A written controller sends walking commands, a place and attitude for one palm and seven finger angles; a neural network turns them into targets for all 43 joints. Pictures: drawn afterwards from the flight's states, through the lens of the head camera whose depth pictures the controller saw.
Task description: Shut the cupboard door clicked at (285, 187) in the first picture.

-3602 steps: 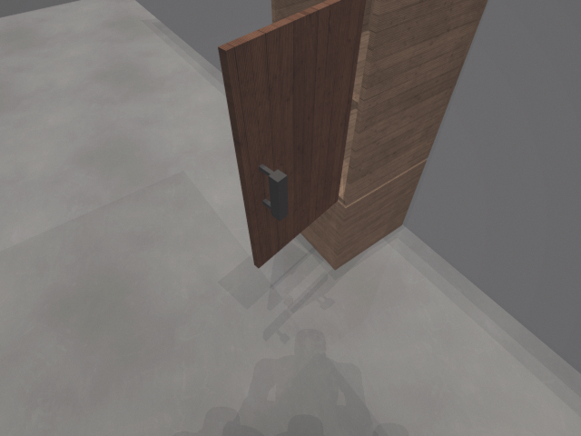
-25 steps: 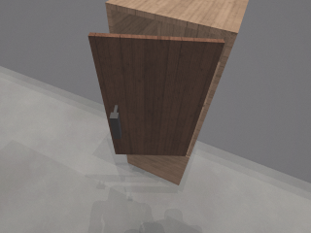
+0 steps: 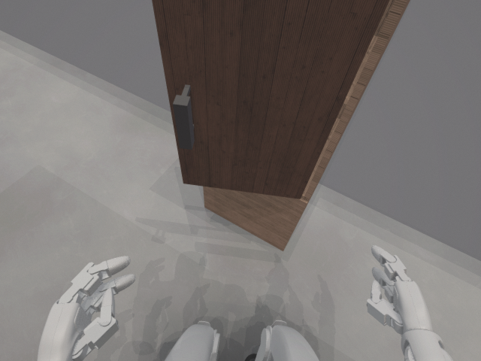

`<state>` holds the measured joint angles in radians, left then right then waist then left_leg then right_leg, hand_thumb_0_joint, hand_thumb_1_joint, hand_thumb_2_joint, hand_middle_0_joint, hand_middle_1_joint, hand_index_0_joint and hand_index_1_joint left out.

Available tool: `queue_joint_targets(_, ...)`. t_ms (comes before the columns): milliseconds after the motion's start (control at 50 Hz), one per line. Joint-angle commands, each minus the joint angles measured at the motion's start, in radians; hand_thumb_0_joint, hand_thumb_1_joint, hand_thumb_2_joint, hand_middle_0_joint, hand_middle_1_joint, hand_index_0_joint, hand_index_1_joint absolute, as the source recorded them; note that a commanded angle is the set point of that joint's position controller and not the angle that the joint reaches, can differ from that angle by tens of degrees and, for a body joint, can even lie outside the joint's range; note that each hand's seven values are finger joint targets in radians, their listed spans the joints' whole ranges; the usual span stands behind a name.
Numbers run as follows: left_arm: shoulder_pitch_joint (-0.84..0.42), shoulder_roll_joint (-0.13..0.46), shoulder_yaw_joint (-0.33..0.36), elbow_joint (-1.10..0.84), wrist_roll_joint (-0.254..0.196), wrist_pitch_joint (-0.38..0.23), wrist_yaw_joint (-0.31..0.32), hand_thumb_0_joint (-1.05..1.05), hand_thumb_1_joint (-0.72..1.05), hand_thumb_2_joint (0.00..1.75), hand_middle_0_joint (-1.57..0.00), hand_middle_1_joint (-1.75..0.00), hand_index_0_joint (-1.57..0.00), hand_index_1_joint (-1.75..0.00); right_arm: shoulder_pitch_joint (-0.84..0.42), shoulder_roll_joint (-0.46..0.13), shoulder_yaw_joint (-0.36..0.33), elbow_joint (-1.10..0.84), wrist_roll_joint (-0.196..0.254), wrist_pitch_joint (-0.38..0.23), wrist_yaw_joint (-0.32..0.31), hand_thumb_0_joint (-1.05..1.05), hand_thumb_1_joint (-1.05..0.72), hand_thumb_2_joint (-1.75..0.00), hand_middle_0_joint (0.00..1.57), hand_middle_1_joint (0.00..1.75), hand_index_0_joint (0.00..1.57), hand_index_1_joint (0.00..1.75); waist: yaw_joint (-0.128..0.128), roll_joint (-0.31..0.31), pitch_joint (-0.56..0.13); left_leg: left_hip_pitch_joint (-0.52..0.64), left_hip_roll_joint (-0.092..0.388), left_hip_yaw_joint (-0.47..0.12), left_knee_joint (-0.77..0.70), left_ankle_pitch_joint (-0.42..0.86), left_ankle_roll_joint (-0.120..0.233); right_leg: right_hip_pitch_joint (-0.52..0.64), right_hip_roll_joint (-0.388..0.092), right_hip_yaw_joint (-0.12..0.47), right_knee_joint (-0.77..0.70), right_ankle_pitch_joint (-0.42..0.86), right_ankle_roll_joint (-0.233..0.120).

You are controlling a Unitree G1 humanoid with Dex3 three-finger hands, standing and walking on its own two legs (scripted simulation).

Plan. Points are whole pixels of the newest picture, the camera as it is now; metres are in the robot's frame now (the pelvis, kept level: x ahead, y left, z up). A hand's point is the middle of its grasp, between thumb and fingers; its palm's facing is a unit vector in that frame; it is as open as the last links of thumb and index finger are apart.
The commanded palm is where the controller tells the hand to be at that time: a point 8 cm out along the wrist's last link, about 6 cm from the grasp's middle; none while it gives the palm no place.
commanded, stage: raise the hand and make a fist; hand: left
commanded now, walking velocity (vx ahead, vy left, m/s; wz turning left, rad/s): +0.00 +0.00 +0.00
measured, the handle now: (187, 117) +0.55 +0.17 +0.05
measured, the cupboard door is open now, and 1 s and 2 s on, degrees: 23 23 23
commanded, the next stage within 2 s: bring the fist close to the handle in 1.42 s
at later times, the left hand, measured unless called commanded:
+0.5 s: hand (116, 273) +0.22 +0.20 +0.05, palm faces +0.06 -1.00 -0.07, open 3.6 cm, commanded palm +0.19 +0.25 +0.04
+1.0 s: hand (110, 263) +0.24 +0.22 +0.04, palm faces -0.02 -1.00 -0.03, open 3.1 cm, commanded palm +0.22 +0.27 +0.05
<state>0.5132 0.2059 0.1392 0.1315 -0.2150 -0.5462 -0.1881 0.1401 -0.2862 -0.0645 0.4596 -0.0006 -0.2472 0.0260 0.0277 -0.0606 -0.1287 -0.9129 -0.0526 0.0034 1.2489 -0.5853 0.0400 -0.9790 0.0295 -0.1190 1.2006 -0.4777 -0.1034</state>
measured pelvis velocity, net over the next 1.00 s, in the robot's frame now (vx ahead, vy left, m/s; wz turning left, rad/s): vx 0.02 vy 0.04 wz -0.01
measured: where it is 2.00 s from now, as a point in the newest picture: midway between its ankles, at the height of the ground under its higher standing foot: outside the picture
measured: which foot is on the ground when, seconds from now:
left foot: down 0.00-1.00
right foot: down 0.00-1.00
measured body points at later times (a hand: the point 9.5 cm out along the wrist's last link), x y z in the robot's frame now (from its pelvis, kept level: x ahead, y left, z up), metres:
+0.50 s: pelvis +0.01 +0.02 +0.00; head +0.09 +0.02 +0.44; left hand +0.21 +0.25 +0.06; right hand +0.16 -0.23 -0.09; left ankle +0.02 +0.10 -0.63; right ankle +0.06 -0.06 -0.63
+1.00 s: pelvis +0.02 +0.04 +0.00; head +0.09 +0.05 +0.45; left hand +0.23 +0.27 +0.05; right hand +0.21 -0.19 -0.06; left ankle +0.02 +0.10 -0.63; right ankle +0.06 -0.06 -0.63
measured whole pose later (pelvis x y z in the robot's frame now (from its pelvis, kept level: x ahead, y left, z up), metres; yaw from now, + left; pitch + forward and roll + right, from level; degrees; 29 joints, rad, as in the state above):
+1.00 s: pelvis +0.02 +0.04 +0.00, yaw -1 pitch +17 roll -3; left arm 0.39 0.24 0.12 -0.02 -0.25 -0.42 -0.23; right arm 0.23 -0.23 0.04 0.44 0.01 -0.15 -0.03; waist 0.01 0.02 -0.16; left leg -0.95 -0.06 0.00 1.25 -0.60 0.08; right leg -0.99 0.03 -0.12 1.16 -0.47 -0.05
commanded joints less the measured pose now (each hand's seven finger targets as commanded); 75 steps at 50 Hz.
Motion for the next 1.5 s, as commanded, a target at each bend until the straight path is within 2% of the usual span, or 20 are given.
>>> queue_joint_targets(0,-0.282,0.063,-0.066,-0.55,-0.066,-0.21,-0.023,0.0,0.9,0.9,-0.66,-0.8,-0.66,-0.8,0.004,-0.089,0.003,-0.096,0.001,-0.073,-0.038,0.0,-0.9,-0.9,0.2,0.3,0.2,0.3,-0.106,0.157,-0.253,0.007,0.025,-0.079,-0.106,0.137,-0.001,0.141,-0.029,0.236,-0.228,-0.066,0.058)
queue_joint_targets(40,-0.297,0.044,-0.126,-0.497,-0.073,-0.187,-0.08,0.0,0.9,0.9,-0.69,-0.84,-0.69,-0.84,0.009,-0.104,0.017,-0.085,0.005,-0.082,-0.061,0.0,-0.9,-0.9,0.2,0.3,0.2,0.3,-0.147,0.103,-0.217,-0.047,0.031,-0.086,-0.061,0.124,0.012,0.126,-0.029,0.235,-0.232,-0.079,0.066)
queue_joint_targets(100,-0.175,0.093,-0.088,-0.281,-0.06,-0.04,-0.147,0.0,0.9,0.9,-0.75,-0.9,-0.75,-0.9,0.049,-0.113,0.015,-0.074,0.029,-0.064,-0.082,0.0,-0.9,-0.9,0.2,0.3,0.2,0.3,-0.121,-0.004,-0.159,-0.14,0.041,-0.075,-0.069,0.073,0.011,0.163,-0.043,0.238,-0.274,-0.169,0.082)
queue_joint_targets(180,-0.064,0.176,0.064,-0.279,-0.067,0.205,-0.143,0.0,0.9,0.9,-0.82,-0.98,-0.82,-0.98,0.012,-0.088,0.013,-0.146,0.054,-0.006,-0.079,0.0,-0.9,-0.9,0.2,0.3,0.2,0.3,0.016,0.032,-0.315,-0.106,0.019,-0.043,-0.136,0.188,0.0,0.36,-0.057,0.235,-0.261,-0.038,0.083)
queue_joint_targets(220,-0.036,0.18,0.144,-0.374,-0.09,0.25,-0.075,0.0,0.9,0.9,-0.86,-1.02,-0.86,-1.02,0.0,-0.055,0.018,-0.172,0.047,0.016,-0.074,0.0,-0.9,-0.9,0.2,0.3,0.2,0.3,0.058,0.029,-0.378,-0.073,0.015,-0.041,-0.164,0.255,-0.011,0.454,-0.062,0.234,-0.254,0.074,0.089)
queue_joint_targets(280,-0.024,0.135,0.173,-0.468,-0.103,0.186,0.044,0.0,0.9,0.9,-0.92,-1.08,-0.92,-1.08,0.005,-0.017,0.022,-0.153,0.029,0.021,-0.069,0.0,-0.9,-0.9,0.2,0.3,0.2,0.3,0.06,0.051,-0.368,-0.055,0.025,-0.056,-0.184,0.308,-0.025,0.476,-0.054,0.209,-0.216,0.255,0.088)
queue_joint_targets(320,-0.039,0.102,0.125,-0.459,-0.075,0.101,0.079,0.0,0.9,0.9,-0.95,-1.12,-0.95,-1.12,0.021,-0.022,0.02,-0.123,0.018,0.014,-0.064,0.0,-0.9,-0.9,0.2,0.3,0.2,0.3,0.02,0.036,-0.313,-0.061,0.032,-0.063,-0.183,0.309,-0.027,0.408,-0.045,0.183,-0.19,0.281,0.086)
queue_joint_targets(380,-0.059,0.057,0.009,-0.384,-0.033,-0.006,0.045,0.0,0.9,0.9,-1.01,-1.18,-1.01,-1.18,0.033,-0.048,0.017,-0.089,0.004,-0.002,-0.057,0.0,-0.9,-0.9,0.2,0.3,0.2,0.3,-0.044,0.04,-0.234,-0.094,0.035,-0.07,-0.145,0.264,-0.021,0.277,-0.044,0.174,-0.169,0.209,0.084)
queue_joint_targets(440,-0.079,0.024,-0.082,-0.301,-0.034,-0.029,-0.043,0.0,0.9,0.9,-1.06,-1.24,-1.06,-1.24,0.048,-0.086,0.016,-0.101,0.015,-0.011,-0.062,0.0,-0.9,-0.9,0.2,0.3,0.2,0.3,-0.081,0.015,-0.148,-0.102,0.033,-0.081,-0.148,0.169,-0.008,0.173,-0.038,0.162,-0.202,-0.001,0.068)
queue_joint_targets(540,-0.107,0.197,0.08,-0.39,-0.071,0.004,-0.07,0.0,0.9,0.9,-1.15,-1.34,-1.15,-1.34,0.054,-0.102,0.008,-0.135,0.029,-0.009,-0.085,0.0,-0.9,-0.9,0.2,0.3,0.2,0.3,-0.009,0.093,-0.274,-0.053,0.027,-0.075,-0.191,0.172,-0.011,0.245,-0.033,0.161,-0.205,-0.039,0.059)
queue_joint_targets(600,-0.092,0.171,0.107,-0.489,-0.085,-0.002,-0.007,0.0,0.9,0.9,-1.21,-1.4,-1.21,-1.4,0.051,-0.077,0.013,-0.148,0.02,0.003,-0.082,0.0,-0.9,-0.9,0.2,0.3,0.2,0.3,0.021,0.17,-0.34,0.044,0.025,-0.081,-0.231,0.278,-0.033,0.267,-0.018,0.103,-0.152,0.113,0.055)
queue_joint_targets(680,-0.04,0.088,0.043,-0.419,-0.066,0.011,0.039,0.0,0.9,0.9,-1.28,-1.48,-1.28,-1.48,0.066,-0.076,0.013,-0.137,0.013,0.029,-0.068,0.0,-0.9,-0.9,0.2,0.3,0.2,0.3,-0.01,0.148,-0.269,0.072,0.036,-0.097,-0.237,0.362,-0.058,0.212,-0.007,0.06,-0.134,0.183,0.058)
queue_joint_targets(740,-0.066,0.05,-0.037,-0.311,-0.039,0.055,-0.005,0.0,0.9,0.9,-1.3,-1.5,-1.3,-1.5,0.077,-0.099,0.017,-0.142,0.016,0.047,-0.067,0.0,-0.9,-0.9,0.2,0.3,0.2,0.3,-0.058,0.06,-0.187,0.026,0.04,-0.11,-0.232,0.293,-0.045,0.171,-0.003,0.056,-0.156,0.137,0.062)
queue_joint_targets(780,-0.101,0.077,-0.047,-0.293,-0.029,0.079,-0.041,0.0,0.9,0.9,-1.3,-1.5,-1.3,-1.5,0.081,-0.111,0.014,-0.152,0.022,0.048,-0.069,0.0,-0.9,-0.9,0.2,0.3,0.2,0.3,-0.063,0.071,-0.171,0.026,0.041,-0.115,-0.24,0.24,-0.05,0.154,-0.007,0.06,-0.173,0.1,0.064)
queue_joint_targets(940,-0.207,0.194,0.124,-0.46,-0.083,0.02,-0.021,0.0,0.9,0.9,-1.3,-1.5,-1.3,-1.5,0.073,-0.088,0.031,-0.16,0.012,0.039,-0.08,0.0,-0.9,-0.9,0.2,0.3,0.2,0.3,0.004,0.182,-0.325,0.101,0.033,-0.113,-0.243,0.376,-0.072,0.241,0.0,0.066,-0.134,0.188,0.045)
queue_joint_targets(1040,-0.126,0.092,0.021,-0.316,-0.073,0.045,-0.044,0.0,0.9,0.9,-1.3,-1.5,-1.3,-1.5,0.076,-0.099,0.027,-0.137,0.015,0.044,-0.064,0.0,-0.9,-0.9,0.2,0.3,0.2,0.3,-0.036,0.126,-0.246,0.069,0.04,-0.119,-0.237,0.354,-0.069,0.19,0.001,0.053,-0.149,0.166,0.054)
queue_joint_targets(1140,-0.151,0.147,0.043,-0.303,-0.063,0.113,-0.08,0.0,0.9,0.9,-1.3,-1.5,-1.3,-1.5,0.084,-0.117,0.017,-0.155,0.026,0.053,-0.069,0.0,-0.9,-0.9,0.2,0.3,0.2,0.3,-0.032,0.096,-0.246,0.055,0.039,-0.124,-0.254,0.335,-0.068,0.21,-0.001,0.055,-0.161,0.155,0.056)
queue_joint_targets(1260,-0.172,0.174,0.12,-0.431,-0.089,0.023,-0.01,0.0,0.9,0.9,-1.3,-1.5,-1.3,-1.5,0.071,-0.089,0.021,-0.152,0.014,0.045,-0.072,0.0,-0.9,-0.9,0.2,0.3,0.2,0.3,0.004,0.141,-0.315,0.087,0.036,-0.111,-0.253,0.372,-0.078,0.242,-0.002,0.061,-0.139,0.178,0.051)
queue_joint_targets(1400,-0.129,0.105,0.01,-0.272,-0.051,0.062,-0.046,0.0,0.9,0.9,-1.3,-1.5,-1.3,-1.5,0.075,-0.113,0.017,-0.146,0.023,0.057,-0.061,0.0,-0.9,-0.9,0.2,0.3,0.2,0.3,-0.043,0.093,-0.202,0.014,0.036,-0.114,-0.252,0.218,-0.06,0.173,-0.008,0.066,-0.173,0.07,0.06)
queue_joint_targets(1480,-0.169,0.163,0.064,-0.358,-0.069,0.077,-0.059,0.0,0.9,0.9,-1.3,-1.5,-1.3,-1.5,0.07,-0.106,0.018,-0.16,0.029,0.052,-0.074,0.0,-0.9,-0.9,0.2,0.3,0.2,0.3,-0.024,0.099,-0.28,0.031,0.029,-0.1,-0.249,0.241,-0.046,0.25,-0.011,0.088,-0.189,0.092,0.059)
